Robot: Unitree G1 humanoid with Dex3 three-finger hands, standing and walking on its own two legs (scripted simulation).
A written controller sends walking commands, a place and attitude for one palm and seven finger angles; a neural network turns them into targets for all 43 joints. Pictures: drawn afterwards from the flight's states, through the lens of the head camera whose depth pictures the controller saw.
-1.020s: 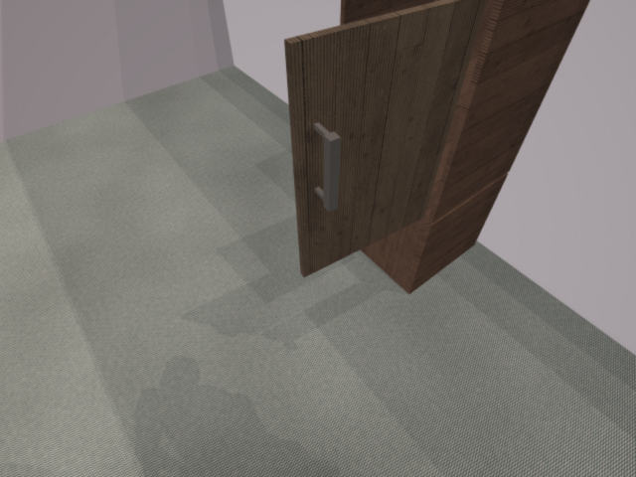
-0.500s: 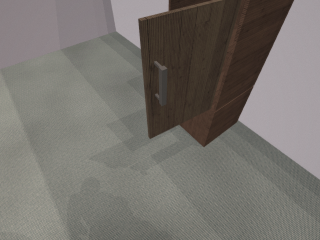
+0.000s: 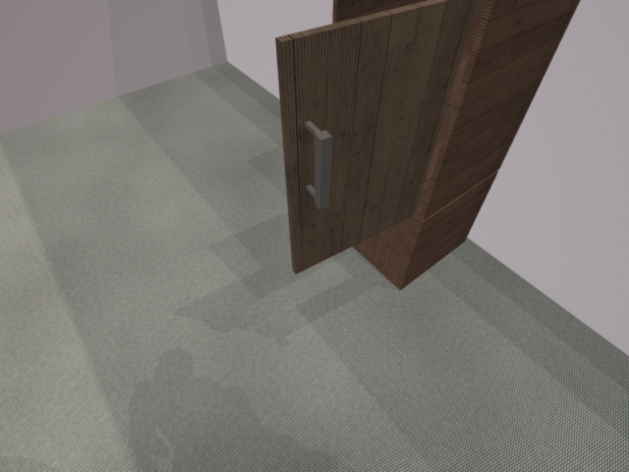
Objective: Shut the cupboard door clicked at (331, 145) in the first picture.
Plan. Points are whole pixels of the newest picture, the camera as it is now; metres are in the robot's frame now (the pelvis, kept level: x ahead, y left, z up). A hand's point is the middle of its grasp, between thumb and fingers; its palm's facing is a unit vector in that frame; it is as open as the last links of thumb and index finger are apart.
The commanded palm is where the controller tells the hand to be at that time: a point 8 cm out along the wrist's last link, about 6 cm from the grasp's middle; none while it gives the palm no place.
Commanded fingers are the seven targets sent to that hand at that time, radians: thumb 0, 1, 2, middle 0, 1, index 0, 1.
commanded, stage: look at it before walking up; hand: left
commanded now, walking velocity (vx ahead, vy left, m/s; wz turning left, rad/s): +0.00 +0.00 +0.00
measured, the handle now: (316, 167) +0.63 +0.04 +0.01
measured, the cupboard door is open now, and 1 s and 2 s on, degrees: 83 83 83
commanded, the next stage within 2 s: walk to a spot facing it in 0.22 s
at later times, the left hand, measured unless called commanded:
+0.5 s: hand out of the picture +0.04 +0.21 -0.18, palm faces -0.01 -0.97 -0.25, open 7.4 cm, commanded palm none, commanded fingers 0.00 0.90 0.90 -0.20 -0.30 -0.20 -0.30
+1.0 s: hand out of the picture +0.08 +0.14 -0.17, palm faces -0.23 -0.94 -0.27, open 7.4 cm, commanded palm none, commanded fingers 0.00 0.90 0.90 -0.20 -0.30 -0.20 -0.30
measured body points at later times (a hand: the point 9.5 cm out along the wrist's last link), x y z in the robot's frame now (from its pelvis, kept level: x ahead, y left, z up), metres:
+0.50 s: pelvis +0.00 +0.01 +0.00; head +0.03 +0.00 +0.44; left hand +0.04 +0.26 -0.16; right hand +0.02 -0.24 -0.16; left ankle -0.05 +0.11 -0.75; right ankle +0.00 -0.07 -0.75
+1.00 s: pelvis -0.01 -0.04 -0.01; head +0.06 -0.08 +0.44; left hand +0.09 +0.19 -0.15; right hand +0.02 -0.32 -0.16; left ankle +0.00 +0.13 -0.66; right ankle -0.02 -0.12 -0.75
